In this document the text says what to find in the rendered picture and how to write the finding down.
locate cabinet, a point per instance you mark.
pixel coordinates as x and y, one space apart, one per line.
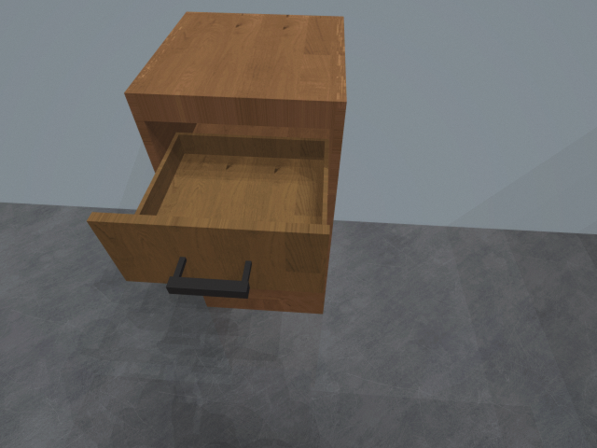
248 74

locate drawer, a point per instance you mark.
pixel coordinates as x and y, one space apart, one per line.
222 199

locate handle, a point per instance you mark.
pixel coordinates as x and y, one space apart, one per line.
209 287

